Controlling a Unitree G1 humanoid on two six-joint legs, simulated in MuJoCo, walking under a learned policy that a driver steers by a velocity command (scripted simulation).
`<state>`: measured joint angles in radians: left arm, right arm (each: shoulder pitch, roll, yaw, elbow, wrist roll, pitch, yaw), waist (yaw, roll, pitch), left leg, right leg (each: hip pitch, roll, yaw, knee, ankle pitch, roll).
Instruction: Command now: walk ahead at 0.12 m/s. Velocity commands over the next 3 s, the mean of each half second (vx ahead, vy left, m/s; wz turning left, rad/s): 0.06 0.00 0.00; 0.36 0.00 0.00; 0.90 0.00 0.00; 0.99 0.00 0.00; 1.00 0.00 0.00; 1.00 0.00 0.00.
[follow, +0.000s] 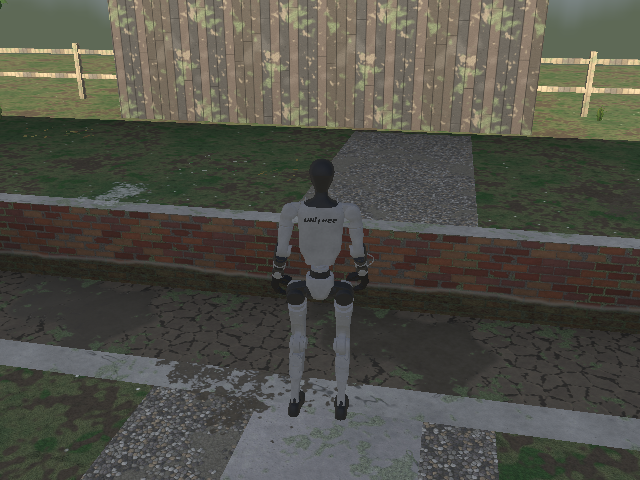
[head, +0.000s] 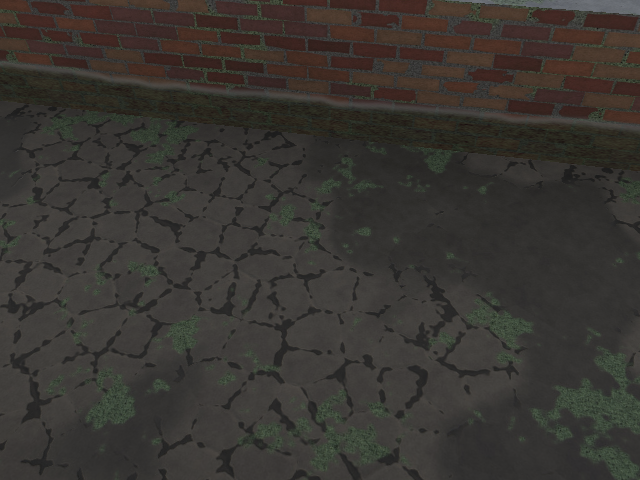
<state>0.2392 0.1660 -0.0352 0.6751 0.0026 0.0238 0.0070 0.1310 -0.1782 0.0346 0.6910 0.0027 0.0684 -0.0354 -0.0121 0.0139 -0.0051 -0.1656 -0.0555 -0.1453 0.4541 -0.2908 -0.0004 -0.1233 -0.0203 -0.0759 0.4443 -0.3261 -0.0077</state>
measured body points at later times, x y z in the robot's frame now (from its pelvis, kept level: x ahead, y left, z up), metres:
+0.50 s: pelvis +0.00 -0.01 +0.01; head +0.00 -0.01 +0.46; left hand +0.08 +0.24 -0.12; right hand +0.11 -0.24 -0.12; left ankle -0.03 +0.13 -0.74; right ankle -0.06 -0.11 -0.74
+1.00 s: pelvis +0.00 +0.00 -0.02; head -0.01 +0.00 +0.43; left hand +0.16 +0.21 -0.11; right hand +0.19 -0.21 -0.10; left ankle -0.03 +0.13 -0.74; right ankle -0.06 -0.11 -0.74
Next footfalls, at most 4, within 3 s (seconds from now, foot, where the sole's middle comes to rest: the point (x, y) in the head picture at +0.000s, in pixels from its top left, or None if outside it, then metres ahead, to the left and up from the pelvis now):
none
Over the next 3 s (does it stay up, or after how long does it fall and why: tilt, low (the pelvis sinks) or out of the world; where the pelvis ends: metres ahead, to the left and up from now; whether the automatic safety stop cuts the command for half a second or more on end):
stays up -0.05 0.00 -0.01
